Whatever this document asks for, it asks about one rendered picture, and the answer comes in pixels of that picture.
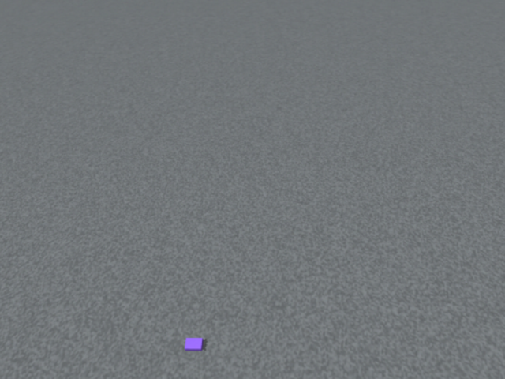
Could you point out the small box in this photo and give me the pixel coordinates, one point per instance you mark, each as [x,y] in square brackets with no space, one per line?
[194,344]

